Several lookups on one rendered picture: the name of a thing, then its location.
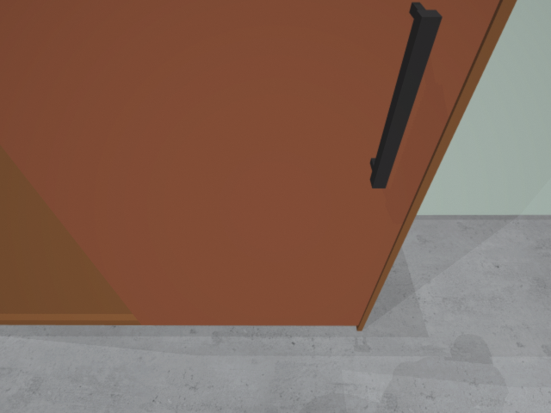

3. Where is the handle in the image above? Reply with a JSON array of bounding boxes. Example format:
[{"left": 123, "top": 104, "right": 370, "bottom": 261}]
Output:
[{"left": 370, "top": 3, "right": 443, "bottom": 188}]

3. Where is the wardrobe door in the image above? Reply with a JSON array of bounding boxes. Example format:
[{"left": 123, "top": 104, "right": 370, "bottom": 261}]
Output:
[
  {"left": 0, "top": 145, "right": 132, "bottom": 314},
  {"left": 0, "top": 0, "right": 500, "bottom": 326}
]

